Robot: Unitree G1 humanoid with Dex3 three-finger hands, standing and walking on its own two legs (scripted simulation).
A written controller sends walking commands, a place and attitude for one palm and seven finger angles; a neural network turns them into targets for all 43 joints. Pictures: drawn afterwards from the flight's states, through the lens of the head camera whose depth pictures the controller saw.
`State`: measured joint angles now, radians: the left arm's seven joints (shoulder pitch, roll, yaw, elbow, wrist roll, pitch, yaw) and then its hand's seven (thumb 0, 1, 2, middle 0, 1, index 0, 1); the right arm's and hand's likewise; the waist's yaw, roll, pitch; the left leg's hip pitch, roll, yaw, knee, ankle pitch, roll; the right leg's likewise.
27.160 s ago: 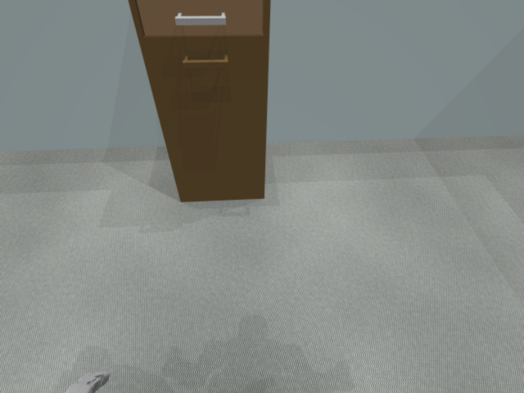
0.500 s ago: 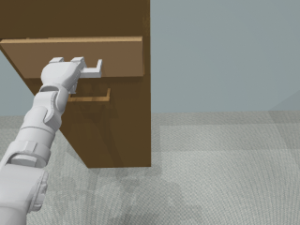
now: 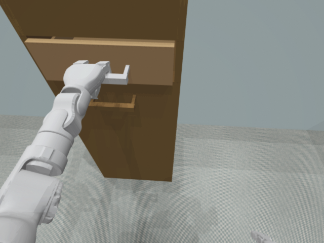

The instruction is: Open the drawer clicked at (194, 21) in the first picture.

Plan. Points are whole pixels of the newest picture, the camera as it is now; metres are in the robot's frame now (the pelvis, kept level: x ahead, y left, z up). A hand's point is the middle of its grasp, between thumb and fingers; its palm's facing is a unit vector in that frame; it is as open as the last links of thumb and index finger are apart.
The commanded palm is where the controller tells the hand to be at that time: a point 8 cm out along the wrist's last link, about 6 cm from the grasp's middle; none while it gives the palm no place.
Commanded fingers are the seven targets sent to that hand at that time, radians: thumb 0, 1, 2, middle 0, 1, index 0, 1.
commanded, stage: pull the drawer open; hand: left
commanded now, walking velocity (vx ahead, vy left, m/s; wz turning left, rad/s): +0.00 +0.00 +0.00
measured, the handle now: (100, 73) +0.52 +0.18 +0.14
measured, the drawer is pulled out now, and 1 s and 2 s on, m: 0.02 0.06 0.11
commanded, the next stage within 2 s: none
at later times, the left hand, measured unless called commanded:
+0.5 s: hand (91, 102) +0.43 +0.19 +0.11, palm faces +0.05 -0.07 -1.00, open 5.7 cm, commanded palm +0.38 +0.19 +0.17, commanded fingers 0.00 0.90 0.90 -0.40 -1.35 -0.40 -1.35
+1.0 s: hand (89, 106) +0.42 +0.19 +0.12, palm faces -0.02 -0.03 -1.00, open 5.7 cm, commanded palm +0.39 +0.19 +0.17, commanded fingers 0.00 0.90 0.90 -0.40 -1.35 -0.40 -1.35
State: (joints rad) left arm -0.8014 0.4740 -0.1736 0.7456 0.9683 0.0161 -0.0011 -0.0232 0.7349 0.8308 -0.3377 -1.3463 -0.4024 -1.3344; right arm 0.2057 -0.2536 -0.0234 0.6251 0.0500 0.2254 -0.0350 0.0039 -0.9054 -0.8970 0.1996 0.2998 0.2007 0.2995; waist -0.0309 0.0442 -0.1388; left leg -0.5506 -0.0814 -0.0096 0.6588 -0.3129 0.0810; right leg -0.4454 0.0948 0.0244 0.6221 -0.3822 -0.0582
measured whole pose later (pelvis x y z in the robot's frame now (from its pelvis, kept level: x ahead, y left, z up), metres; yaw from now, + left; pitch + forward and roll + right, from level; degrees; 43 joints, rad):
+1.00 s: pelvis -0.02 +0.00 +0.00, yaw +1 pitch +9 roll -1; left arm -0.73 0.45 -0.21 0.67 0.96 0.02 0.00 0.01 0.73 0.83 -0.32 -1.33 -0.38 -1.31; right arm 0.20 -0.23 -0.01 0.63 0.05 0.21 -0.03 0.00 -0.90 -0.90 0.20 0.30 0.20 0.30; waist 0.00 0.05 -0.11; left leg -0.52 -0.09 -0.03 0.66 -0.29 0.07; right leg -0.42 0.09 0.00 0.64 -0.38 -0.06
